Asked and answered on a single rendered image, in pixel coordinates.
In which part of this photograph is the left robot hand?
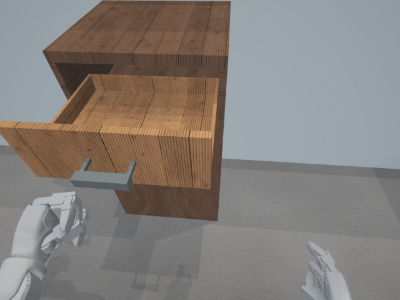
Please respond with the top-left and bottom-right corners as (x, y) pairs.
(11, 191), (90, 264)

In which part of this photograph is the left robot forearm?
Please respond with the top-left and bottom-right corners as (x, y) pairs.
(0, 256), (47, 300)

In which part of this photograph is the cabinet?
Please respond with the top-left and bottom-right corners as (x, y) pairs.
(42, 0), (231, 221)

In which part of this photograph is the right robot hand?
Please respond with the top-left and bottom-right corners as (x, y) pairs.
(302, 241), (353, 300)

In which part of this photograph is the drawer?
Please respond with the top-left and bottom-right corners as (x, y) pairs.
(0, 74), (219, 189)

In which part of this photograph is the handle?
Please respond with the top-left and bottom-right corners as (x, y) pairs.
(70, 157), (136, 191)

